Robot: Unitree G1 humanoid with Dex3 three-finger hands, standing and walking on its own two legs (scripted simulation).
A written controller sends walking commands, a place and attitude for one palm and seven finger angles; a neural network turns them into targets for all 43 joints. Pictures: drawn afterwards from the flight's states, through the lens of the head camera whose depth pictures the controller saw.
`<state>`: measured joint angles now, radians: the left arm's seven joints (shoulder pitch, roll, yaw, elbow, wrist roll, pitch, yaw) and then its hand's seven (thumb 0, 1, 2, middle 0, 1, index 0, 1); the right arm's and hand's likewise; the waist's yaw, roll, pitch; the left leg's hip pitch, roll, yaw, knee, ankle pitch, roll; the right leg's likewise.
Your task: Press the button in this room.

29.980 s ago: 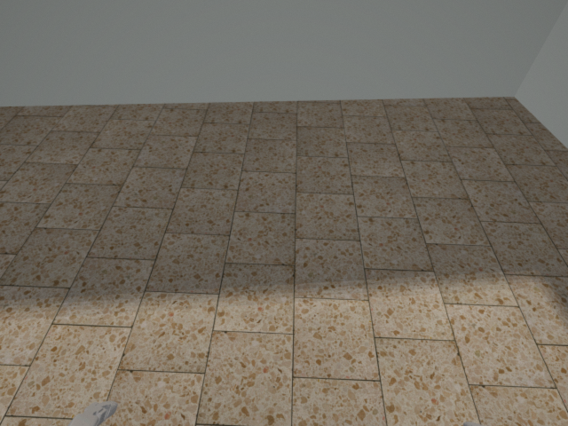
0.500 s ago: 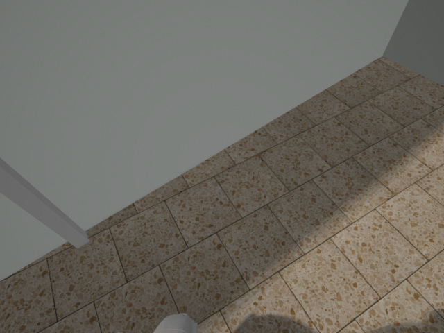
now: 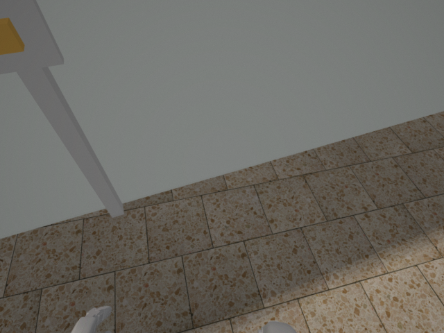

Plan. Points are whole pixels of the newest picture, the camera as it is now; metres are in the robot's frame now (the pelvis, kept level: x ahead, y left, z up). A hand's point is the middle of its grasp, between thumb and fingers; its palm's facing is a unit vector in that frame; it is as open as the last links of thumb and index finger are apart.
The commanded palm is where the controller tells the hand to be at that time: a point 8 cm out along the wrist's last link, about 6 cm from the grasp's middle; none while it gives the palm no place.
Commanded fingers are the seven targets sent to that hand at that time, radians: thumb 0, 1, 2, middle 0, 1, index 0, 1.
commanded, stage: turn to face it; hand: left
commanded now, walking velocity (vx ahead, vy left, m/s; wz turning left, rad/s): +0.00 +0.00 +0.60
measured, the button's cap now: (1, 36) +0.66 +0.52 +0.16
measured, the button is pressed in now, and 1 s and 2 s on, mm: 0 0 0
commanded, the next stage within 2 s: take the last steps up to it in 0.44 s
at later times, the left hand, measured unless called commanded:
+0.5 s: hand out of the picture -0.04 +0.15 -0.15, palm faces +0.29 -0.92 -0.27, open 7.3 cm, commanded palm none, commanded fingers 0.00 0.90 0.90 -0.20 -0.30 -0.20 -0.30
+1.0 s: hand out of the picture +0.00 +0.18 -0.16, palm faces +0.34 -0.92 -0.21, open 7.4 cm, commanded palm none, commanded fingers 0.00 0.90 0.90 -0.20 -0.30 -0.20 -0.30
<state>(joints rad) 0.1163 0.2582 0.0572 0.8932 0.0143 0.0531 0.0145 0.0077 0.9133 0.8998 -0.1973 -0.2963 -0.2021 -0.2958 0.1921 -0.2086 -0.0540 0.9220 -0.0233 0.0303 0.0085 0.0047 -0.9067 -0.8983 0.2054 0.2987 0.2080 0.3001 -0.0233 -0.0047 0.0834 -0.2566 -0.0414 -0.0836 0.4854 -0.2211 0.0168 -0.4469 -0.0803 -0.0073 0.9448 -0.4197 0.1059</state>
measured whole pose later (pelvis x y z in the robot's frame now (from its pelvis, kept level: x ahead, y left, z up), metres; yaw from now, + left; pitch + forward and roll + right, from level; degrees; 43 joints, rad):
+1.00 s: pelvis +0.02 -0.01 +0.00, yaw +20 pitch -1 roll +1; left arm 0.23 0.19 0.04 1.02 0.03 0.01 -0.02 0.01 0.91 0.90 -0.20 -0.30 -0.20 -0.30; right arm 0.37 -0.17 -0.04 1.08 -0.03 -0.04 -0.02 0.00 -0.92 -0.90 0.20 0.30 0.21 0.30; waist -0.02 0.00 0.03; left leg -0.02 -0.02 0.02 0.34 -0.32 0.02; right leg -0.45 -0.11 -0.09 0.77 -0.31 0.05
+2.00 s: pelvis +0.29 +0.14 +0.00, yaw +23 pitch -2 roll +1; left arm 0.16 0.18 0.04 1.02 0.02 0.02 0.03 0.00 0.92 0.90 -0.19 -0.30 -0.20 -0.30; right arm 0.29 -0.11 -0.04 1.11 -0.02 -0.02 -0.04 0.00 -0.92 -0.90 0.20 0.30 0.20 0.30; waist -0.02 -0.02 0.06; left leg -0.12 0.00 0.17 0.44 -0.29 0.04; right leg -0.39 -0.08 -0.07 0.75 -0.29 0.03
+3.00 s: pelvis +0.22 +0.15 +0.00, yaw +21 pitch +0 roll -1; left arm 0.30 0.12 -0.02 1.09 0.02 -0.03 0.06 0.01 0.92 0.90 -0.20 -0.30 -0.20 -0.30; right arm 0.27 -0.17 -0.02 1.06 -0.02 0.00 -0.01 0.01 -0.92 -0.90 0.20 0.30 0.20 0.30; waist -0.02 0.03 0.05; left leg -0.24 0.02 0.03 0.54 -0.30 0.00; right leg -0.18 0.00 -0.03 0.50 -0.31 0.00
